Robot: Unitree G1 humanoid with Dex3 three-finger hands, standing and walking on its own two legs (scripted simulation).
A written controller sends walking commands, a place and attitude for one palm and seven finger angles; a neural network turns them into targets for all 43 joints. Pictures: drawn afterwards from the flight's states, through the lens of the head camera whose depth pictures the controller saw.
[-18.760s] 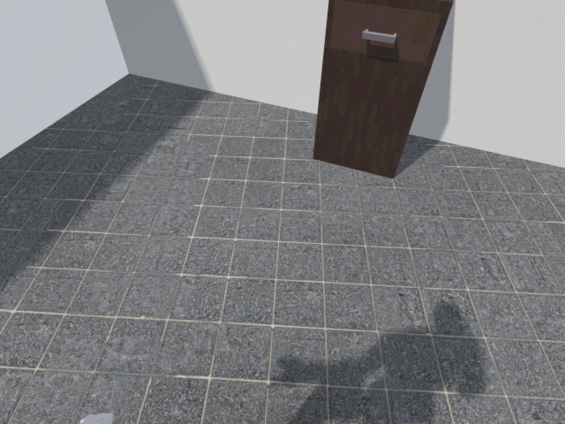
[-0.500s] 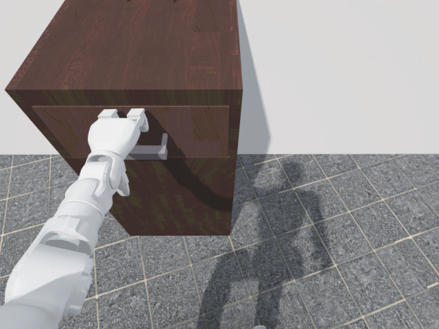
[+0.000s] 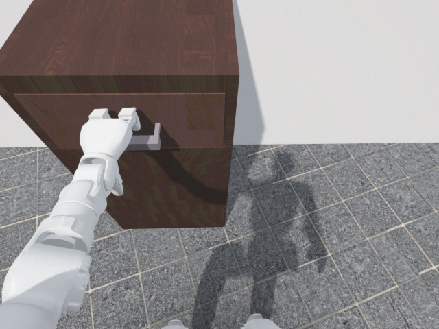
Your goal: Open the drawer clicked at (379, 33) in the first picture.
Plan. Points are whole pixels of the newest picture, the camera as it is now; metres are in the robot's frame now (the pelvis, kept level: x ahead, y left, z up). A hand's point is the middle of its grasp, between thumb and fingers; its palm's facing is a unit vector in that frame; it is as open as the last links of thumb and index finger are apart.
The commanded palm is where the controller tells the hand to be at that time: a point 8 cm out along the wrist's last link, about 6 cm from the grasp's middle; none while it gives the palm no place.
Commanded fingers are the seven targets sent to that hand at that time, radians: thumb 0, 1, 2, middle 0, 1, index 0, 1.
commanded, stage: lower the fingers behind the handle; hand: left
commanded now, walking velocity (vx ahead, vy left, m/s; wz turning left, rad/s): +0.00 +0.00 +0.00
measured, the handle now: (130, 135) +0.52 +0.18 -0.01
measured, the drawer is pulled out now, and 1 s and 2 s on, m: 0.00 0.00 0.00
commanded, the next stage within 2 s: close the thumb around the handle in 0.88 s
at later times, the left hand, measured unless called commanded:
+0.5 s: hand (125, 161) +0.46 +0.19 -0.03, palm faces -0.05 -0.02 -1.00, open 13.9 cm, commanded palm +0.44 +0.19 +0.03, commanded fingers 0.00 -0.50 0.30 -0.30 -1.20 -0.30 -1.20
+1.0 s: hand (125, 159) +0.47 +0.19 -0.03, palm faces -0.05 -0.03 -1.00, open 13.9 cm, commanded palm +0.44 +0.19 +0.03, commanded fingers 0.00 -0.39 0.35 -0.31 -1.21 -0.31 -1.21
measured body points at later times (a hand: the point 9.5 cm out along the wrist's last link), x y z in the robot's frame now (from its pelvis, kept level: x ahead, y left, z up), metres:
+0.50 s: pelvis -0.01 +0.00 -0.02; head +0.10 +0.00 +0.42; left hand +0.46 +0.19 +0.03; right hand +0.01 -0.27 -0.15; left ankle -0.01 +0.11 -0.70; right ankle +0.00 -0.11 -0.70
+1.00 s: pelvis -0.01 +0.00 -0.02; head +0.10 +0.00 +0.42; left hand +0.46 +0.19 +0.03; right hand +0.01 -0.27 -0.15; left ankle -0.01 +0.11 -0.70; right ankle +0.00 -0.11 -0.70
